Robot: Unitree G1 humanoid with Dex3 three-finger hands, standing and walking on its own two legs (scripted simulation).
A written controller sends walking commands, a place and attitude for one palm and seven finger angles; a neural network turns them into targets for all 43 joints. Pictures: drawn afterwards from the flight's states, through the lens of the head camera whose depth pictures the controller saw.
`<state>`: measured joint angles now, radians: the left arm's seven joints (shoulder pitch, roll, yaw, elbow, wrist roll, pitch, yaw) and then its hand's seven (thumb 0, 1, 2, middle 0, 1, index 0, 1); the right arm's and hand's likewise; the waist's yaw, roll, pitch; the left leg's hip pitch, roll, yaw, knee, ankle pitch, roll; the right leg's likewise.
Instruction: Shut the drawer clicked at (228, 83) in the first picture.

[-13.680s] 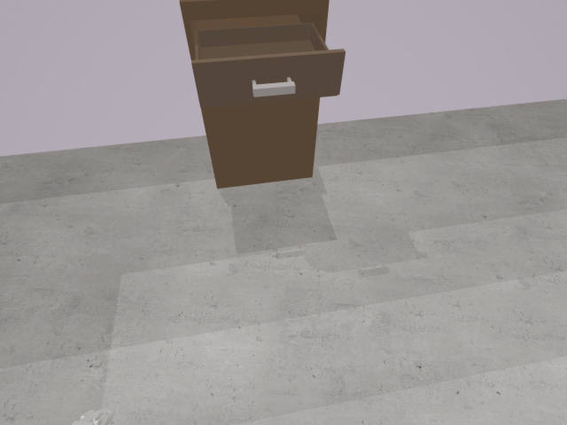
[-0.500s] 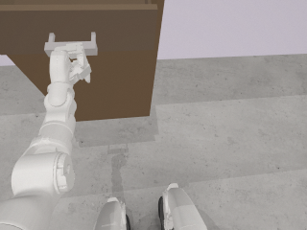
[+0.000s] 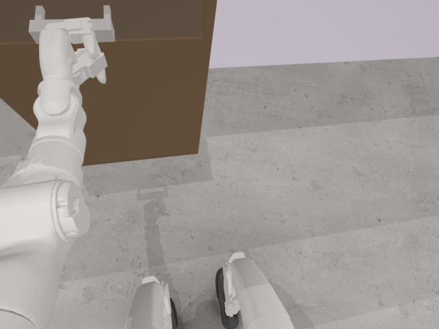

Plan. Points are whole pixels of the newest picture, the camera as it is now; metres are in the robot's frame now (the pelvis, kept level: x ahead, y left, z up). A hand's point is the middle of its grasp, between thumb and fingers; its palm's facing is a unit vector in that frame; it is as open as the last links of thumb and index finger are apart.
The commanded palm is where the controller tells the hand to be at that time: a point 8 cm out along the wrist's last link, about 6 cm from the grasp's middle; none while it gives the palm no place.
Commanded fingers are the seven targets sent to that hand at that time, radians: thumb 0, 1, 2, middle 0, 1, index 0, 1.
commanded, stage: push the drawer shut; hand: left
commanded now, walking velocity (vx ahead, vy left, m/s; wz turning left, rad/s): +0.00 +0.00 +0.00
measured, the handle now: (74, 21) +0.65 +0.16 +0.06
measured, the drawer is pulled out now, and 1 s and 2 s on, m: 0.00 0.00 0.00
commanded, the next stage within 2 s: pull the fist back off the drawer in 0.24 s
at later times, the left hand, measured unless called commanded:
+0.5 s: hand (94, 56) +0.57 +0.13 +0.06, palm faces +0.00 -1.00 -0.05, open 2.9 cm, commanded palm +0.58 +0.15 +0.06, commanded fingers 0.00 0.90 0.90 -1.40 -1.60 -1.40 -1.60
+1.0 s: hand (95, 68) +0.55 +0.13 +0.05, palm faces +0.00 -1.00 -0.03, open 3.2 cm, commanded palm +0.52 +0.16 +0.06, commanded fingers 0.00 0.90 0.90 -1.40 -1.60 -1.40 -1.60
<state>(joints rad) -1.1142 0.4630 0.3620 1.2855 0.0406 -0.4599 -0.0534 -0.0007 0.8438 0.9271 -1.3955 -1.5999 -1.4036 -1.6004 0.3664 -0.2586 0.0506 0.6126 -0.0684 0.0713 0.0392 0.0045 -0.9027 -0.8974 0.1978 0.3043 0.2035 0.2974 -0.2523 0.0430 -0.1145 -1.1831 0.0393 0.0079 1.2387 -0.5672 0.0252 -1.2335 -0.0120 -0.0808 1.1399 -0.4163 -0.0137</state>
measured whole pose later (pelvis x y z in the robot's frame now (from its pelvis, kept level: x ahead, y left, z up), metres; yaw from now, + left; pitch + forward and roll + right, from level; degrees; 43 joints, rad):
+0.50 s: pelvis -0.03 +0.00 -0.02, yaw +1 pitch +31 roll -5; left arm -1.30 0.56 0.30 1.40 0.07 -0.39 -0.03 -0.02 0.68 0.99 -1.39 -1.60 -1.40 -1.60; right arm 0.40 -0.26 0.08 0.64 -0.09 0.02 0.04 0.00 -0.90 -0.90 0.20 0.30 0.20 0.30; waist -0.31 0.04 -0.11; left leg -1.32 0.03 -0.03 1.31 -0.53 0.03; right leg -1.34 -0.03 -0.12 1.17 -0.38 -0.01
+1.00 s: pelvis +0.00 +0.01 +0.00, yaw -1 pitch +29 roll -3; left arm -1.01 0.42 0.35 1.15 0.00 -0.42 -0.04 0.00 0.88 0.90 -1.39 -1.60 -1.40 -1.60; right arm 0.40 -0.25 0.06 0.60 -0.06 0.06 0.06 0.01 -0.90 -0.90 0.20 0.30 0.20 0.30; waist -0.23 0.05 -0.11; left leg -1.17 0.04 0.03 1.23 -0.57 0.04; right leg -1.22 0.00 -0.06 1.12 -0.40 0.00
